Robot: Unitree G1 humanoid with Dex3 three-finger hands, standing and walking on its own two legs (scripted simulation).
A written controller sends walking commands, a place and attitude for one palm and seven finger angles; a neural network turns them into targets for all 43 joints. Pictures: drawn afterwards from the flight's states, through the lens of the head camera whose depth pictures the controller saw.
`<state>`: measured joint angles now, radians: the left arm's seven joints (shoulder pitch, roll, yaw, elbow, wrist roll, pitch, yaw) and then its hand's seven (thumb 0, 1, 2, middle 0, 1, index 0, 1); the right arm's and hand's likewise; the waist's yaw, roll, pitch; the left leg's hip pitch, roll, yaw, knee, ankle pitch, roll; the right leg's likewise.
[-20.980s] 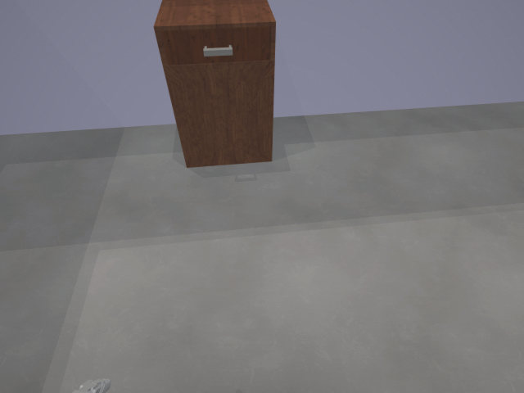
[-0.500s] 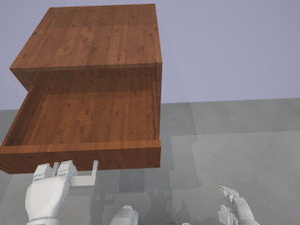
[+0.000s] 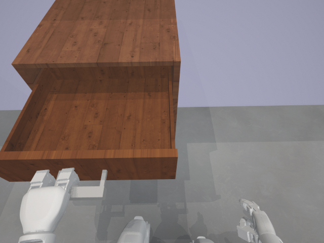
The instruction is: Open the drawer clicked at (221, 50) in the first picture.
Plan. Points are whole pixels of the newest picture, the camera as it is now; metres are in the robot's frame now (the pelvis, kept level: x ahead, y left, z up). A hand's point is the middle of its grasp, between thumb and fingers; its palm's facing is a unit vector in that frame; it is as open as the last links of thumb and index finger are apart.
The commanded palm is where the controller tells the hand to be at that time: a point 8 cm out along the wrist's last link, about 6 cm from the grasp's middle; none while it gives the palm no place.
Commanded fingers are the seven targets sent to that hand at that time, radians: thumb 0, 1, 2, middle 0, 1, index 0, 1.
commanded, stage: open the thumb to release the handle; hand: left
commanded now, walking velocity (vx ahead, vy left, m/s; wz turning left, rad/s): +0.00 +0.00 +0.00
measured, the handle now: (80, 183) +0.25 +0.22 +0.01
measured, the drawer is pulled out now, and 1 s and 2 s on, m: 0.30 0.30 0.30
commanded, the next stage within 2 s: lift the hand off the handle in 0.40 s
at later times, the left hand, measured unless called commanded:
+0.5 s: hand (59, 206) +0.20 +0.26 -0.02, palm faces -0.01 -0.05 -1.00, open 13.0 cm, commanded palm +0.18 +0.25 +0.04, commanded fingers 0.00 -0.50 0.30 -0.30 -1.20 -0.30 -1.20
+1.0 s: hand (61, 205) +0.20 +0.25 -0.01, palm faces -0.02 -0.06 -1.00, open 13.5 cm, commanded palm +0.19 +0.25 +0.06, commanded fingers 0.00 -0.50 0.30 -0.30 -1.20 -0.30 -1.20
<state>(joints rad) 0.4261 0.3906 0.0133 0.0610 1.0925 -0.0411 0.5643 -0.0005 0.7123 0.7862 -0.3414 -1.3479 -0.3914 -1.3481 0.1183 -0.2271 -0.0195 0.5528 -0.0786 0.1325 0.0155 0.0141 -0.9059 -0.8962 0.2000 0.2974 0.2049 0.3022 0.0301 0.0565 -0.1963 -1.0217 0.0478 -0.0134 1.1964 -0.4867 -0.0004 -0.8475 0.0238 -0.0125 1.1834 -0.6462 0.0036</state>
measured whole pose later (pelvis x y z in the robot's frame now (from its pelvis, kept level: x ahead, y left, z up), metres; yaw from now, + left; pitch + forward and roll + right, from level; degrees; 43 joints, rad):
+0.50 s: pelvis -0.01 -0.01 +0.01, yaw +1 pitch +16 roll -2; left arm 0.32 0.38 0.01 0.16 1.05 -0.03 0.53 0.00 -0.39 0.35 -0.32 -1.21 -0.37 -1.23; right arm 0.13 -0.22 -0.03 0.61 -0.06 0.10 -0.03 0.01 -0.91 -0.90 0.20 0.30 0.21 0.30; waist 0.03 0.06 -0.19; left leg -1.00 0.05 -0.03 1.15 -0.44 -0.01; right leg -0.83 0.03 -0.03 1.16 -0.61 -0.01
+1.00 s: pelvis -0.02 -0.01 +0.02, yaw +1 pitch +14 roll -2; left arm 0.28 0.39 -0.04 0.18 1.04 -0.01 0.50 0.00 -0.49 0.30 -0.32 -1.20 -0.38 -1.23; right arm 0.13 -0.21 -0.02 0.63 -0.04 0.09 -0.06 0.01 -0.91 -0.90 0.20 0.30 0.21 0.30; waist 0.03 0.07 -0.16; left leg -0.93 0.04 -0.03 1.10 -0.41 -0.01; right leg -0.76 0.02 -0.03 1.10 -0.58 -0.01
